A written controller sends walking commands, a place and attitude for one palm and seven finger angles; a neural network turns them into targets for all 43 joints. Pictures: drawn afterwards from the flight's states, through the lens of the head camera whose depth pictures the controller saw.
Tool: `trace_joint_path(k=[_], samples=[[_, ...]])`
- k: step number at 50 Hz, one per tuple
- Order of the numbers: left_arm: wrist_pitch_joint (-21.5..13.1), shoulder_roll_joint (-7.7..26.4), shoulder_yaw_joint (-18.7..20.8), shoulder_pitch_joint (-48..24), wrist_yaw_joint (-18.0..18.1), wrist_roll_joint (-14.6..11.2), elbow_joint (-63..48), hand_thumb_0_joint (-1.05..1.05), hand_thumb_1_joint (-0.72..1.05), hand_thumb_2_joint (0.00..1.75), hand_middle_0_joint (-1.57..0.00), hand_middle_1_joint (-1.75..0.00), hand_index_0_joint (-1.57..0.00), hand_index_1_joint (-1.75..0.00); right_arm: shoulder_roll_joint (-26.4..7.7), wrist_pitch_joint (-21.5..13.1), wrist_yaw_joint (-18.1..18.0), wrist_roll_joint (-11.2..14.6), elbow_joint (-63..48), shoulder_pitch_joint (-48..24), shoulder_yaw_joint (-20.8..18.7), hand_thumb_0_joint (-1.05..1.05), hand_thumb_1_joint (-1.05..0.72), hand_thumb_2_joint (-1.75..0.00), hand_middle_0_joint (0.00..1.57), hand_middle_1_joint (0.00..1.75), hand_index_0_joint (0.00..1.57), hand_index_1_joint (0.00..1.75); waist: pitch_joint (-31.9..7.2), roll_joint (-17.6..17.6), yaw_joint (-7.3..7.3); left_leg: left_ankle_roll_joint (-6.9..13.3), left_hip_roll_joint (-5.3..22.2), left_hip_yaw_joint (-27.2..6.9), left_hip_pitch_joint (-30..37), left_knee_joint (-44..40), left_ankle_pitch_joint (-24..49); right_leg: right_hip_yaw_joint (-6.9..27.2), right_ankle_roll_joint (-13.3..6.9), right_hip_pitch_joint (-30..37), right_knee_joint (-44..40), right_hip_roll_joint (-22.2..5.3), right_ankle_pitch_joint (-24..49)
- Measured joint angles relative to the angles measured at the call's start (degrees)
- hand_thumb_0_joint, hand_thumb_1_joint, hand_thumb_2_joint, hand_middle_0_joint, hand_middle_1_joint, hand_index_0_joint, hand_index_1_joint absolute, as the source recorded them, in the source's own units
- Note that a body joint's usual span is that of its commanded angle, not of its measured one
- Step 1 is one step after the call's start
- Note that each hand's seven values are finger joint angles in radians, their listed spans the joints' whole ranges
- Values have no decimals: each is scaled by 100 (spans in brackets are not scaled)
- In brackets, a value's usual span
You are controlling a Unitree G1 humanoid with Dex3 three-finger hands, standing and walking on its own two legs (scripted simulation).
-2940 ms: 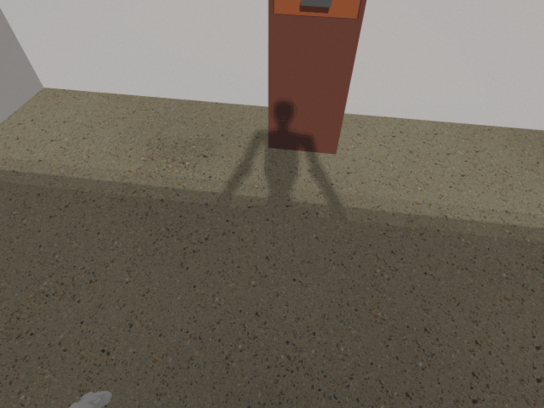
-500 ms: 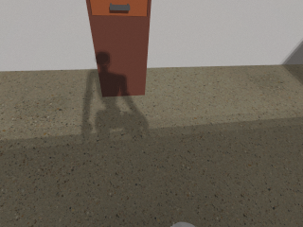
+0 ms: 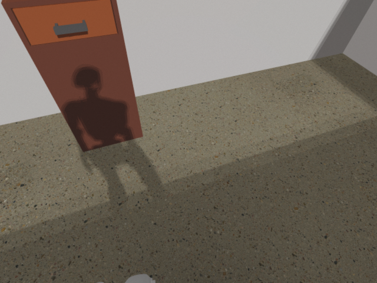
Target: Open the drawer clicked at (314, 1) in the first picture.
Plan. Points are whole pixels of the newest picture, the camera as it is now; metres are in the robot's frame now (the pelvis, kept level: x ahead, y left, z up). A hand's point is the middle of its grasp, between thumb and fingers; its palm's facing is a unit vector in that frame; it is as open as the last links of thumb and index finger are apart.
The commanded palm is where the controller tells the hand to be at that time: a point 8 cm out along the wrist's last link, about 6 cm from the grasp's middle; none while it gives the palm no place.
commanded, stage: walk to a spot facing it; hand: left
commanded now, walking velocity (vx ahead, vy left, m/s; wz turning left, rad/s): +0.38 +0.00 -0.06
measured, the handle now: (70, 26) +1.02 +0.49 +0.04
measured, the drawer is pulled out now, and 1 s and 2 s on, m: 0.00 0.00 0.00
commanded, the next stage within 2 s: turn to face it in 0.48 s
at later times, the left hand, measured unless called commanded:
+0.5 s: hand (108, 230) +0.28 +0.22 -0.16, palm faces -0.08 -0.98 -0.16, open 7.3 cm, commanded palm none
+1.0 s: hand (148, 165) +0.49 +0.14 -0.16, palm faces -0.01 -0.98 -0.18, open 7.3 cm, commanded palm none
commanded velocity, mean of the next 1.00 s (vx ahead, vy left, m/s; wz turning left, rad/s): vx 0.17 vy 0.00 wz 0.06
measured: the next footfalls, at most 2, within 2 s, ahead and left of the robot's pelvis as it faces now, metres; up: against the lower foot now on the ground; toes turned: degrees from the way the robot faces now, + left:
left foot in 0.20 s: +0.22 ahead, +0.15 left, +0.00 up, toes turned +10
right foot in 0.68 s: +0.43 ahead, -0.13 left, +0.00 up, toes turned -20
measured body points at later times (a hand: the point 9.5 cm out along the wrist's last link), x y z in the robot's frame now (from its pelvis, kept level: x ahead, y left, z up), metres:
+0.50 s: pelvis +0.22 +0.04 +0.01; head +0.24 +0.05 +0.46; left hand +0.28 +0.27 -0.15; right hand +0.16 -0.16 -0.14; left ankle +0.18 +0.15 -0.73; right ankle +0.27 -0.10 -0.66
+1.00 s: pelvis +0.35 -0.03 +0.00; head +0.37 -0.02 +0.45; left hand +0.49 +0.19 -0.14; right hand +0.39 -0.27 -0.15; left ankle +0.39 +0.10 -0.69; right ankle +0.39 -0.11 -0.73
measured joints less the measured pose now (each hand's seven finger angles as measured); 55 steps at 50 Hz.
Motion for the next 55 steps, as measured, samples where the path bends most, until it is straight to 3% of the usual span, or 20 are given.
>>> trace_joint_path(k=[4,9,11,13,15,18,22,26,30,33,34,37,40,43,47,53,55], samples=[[83,173,-23,337,-34,67,232,-3,95,90,-20,-30,-20,-30,-51,-19,13,-45,-340,-452,-46,1,-92,-90,20,30,20,30,-180,-8,68,-64,98,58,-287,-1452,404,40,75,405,-300,16,-128],[165,233,-43,741,-115,76,433,-1,93,90,-20,-30,-20,-30,-342,-145,113,-17,-533,-703,-102,2,-94,-90,20,30,20,30,-270,-68,260,-30,-42,268,197,-2899,703,106,299,829,-90,-73,-675],[228,246,-30,900,-138,50,493,-1,92,90,-20,-30,-20,-30,-401,-266,100,-55,-599,-769,-102,2,-94,-90,20,30,20,30,-275,-177,285,134,-152,389,388,-2992,729,235,264,678,631,-204,-1056],[331,248,-27,922,-148,47,571,0,92,90,-20,-30,-20,-30,-378,-364,49,-89,-648,-792,-67,1,-93,-90,20,30,20,30,-241,-263,267,277,-196,538,516,-2821,510,502,131,102,2172,-184,-1295],[370,244,-20,864,-184,61,606,0,91,90,-20,-30,-19,-30,-307,-392,-6,-81,-640,-709,-22,1,-93,-90,20,30,20,30,-234,-304,259,301,-241,662,812,-3057,447,553,70,-505,3388,-202,-991],[389,211,-2,714,-226,92,511,0,91,90,-20,-30,-19,-30,-149,-397,-59,-61,-495,-496,44,0,-92,-90,20,30,20,30,-235,-338,308,270,-320,839,1334,-3677,527,512,122,-1196,3916,-353,-403],[436,95,9,502,-247,103,302,0,91,90,-19,-29,-19,-30,62,-376,-79,-19,-260,-185,92,0,-91,-90,20,30,20,30,-216,-294,352,213,-392,1059,1933,-4363,584,475,249,-1780,3533,-558,127],[512,66,50,249,-255,112,173,1,92,90,-20,-30,-19,-30,227,-336,-76,-13,-104,66,92,0,-91,-90,20,30,20,30,-88,-217,268,79,-391,1277,2400,-4667,442,327,319,-1970,2549,-671,397],[519,54,55,-44,-280,101,50,1,92,90,-20,-30,-19,-30,262,-265,-67,-35,-28,246,52,0,-90,-90,20,30,20,30,122,-102,93,-134,-287,1508,2742,-4556,70,135,227,-1820,1479,-575,386],[351,67,3,-233,-253,116,-52,0,92,90,-20,-30,-19,-30,234,-212,-71,-12,79,413,33,0,-90,-90,20,30,21,30,225,4,-25,-308,-55,1526,2780,-3899,-434,-17,69,-1335,662,-374,620],[232,113,-19,-262,-229,126,-88,0,91,90,-20,-30,-19,-30,260,-183,-53,24,136,502,37,0,-90,-90,20,30,21,30,183,-76,-36,-272,-1,1431,2579,-3290,-599,-13,-32,-1150,499,-410,874],[40,-7,-97,-475,-120,53,-74,0,91,90,-20,-30,-19,-30,139,15,-77,110,233,282,30,0,-90,-90,20,30,20,30,298,104,-36,-89,-51,304,1489,-847,-1017,-184,-223,-1094,1029,-331,156],[78,-141,-190,-516,-22,36,-60,0,91,90,-20,-30,-20,-30,22,128,-104,89,125,-20,-5,1,-91,-90,20,30,20,30,230,131,-45,-43,-197,-116,603,183,-658,-359,-144,-723,700,-324,92],[150,-253,-202,-497,47,8,-65,-1,91,90,-20,-30,-20,-30,-82,203,-94,60,-122,-303,-31,1,-91,-90,20,30,20,30,84,90,-65,-96,-213,-119,44,-62,-338,-554,-172,-429,292,-358,168],[241,-232,-195,-511,66,41,-170,-2,93,90,-20,-30,-20,-30,-202,278,-28,29,-429,-612,-71,0,-91,-90,20,30,20,30,-50,6,-6,-144,-225,45,-209,-750,-130,-829,-128,-169,45,-450,157],[385,-45,-145,-344,44,82,-271,-1,91,90,-20,-30,-20,-30,-335,331,75,20,-810,-975,-107,0,-91,-90,20,30,20,30,-61,-171,147,-109,-273,261,159,-1952,-121,-1207,21,-17,323,-668,-145],[439,54,-102,-226,34,71,-296,-1,91,90,-20,-30,-20,-30,-389,318,103,11,-956,-1032,-111,0,-91,-90,20,30,20,30,-53,-214,187,-64,-298,308,449,-2551,176,-1321,109,-62,639,-787,-347]])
